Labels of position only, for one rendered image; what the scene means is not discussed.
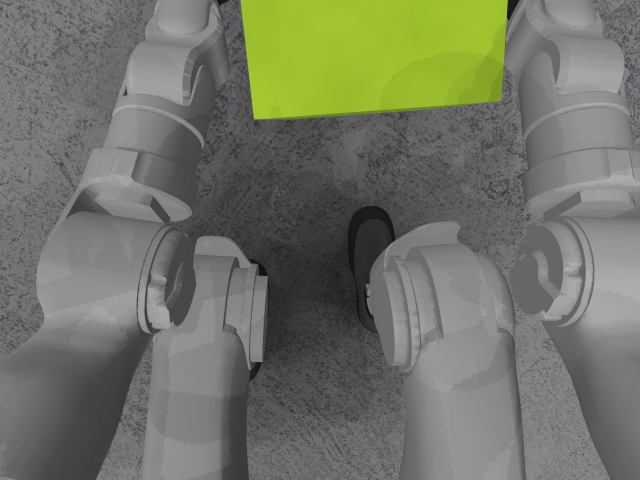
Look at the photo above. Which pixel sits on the right robot thigh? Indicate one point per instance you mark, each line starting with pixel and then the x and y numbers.
pixel 436 318

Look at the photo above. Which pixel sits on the right robot forearm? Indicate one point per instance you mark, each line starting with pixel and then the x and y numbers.
pixel 574 112

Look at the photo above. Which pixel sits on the left robot upper arm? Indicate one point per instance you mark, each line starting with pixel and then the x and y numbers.
pixel 107 285

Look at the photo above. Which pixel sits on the left robot forearm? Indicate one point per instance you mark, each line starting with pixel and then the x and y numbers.
pixel 146 168

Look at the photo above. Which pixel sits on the right robot upper arm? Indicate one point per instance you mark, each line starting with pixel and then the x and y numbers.
pixel 580 276

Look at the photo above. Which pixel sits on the left robot foot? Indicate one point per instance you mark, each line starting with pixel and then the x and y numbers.
pixel 262 272

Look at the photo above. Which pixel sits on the carton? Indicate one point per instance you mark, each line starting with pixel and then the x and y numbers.
pixel 327 58

